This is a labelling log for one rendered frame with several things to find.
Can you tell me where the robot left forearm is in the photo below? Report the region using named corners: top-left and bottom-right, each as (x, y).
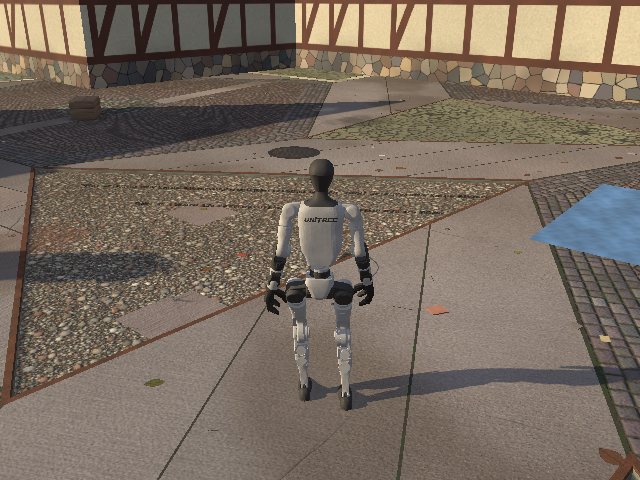
top-left (267, 243), bottom-right (286, 290)

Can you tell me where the left robot upper arm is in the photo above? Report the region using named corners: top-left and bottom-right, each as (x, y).
top-left (275, 202), bottom-right (300, 258)

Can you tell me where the right robot upper arm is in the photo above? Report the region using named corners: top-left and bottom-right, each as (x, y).
top-left (342, 202), bottom-right (366, 258)

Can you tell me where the robot right hand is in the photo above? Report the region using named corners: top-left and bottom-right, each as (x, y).
top-left (353, 282), bottom-right (374, 306)

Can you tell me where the robot head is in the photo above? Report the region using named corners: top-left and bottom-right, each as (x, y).
top-left (304, 159), bottom-right (338, 207)

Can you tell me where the robot right thigh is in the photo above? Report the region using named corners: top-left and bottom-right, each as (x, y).
top-left (333, 279), bottom-right (353, 347)

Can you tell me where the robot right forearm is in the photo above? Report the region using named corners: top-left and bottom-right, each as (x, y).
top-left (355, 242), bottom-right (373, 286)

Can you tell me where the robot left hand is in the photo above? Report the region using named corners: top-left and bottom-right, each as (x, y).
top-left (264, 287), bottom-right (287, 315)

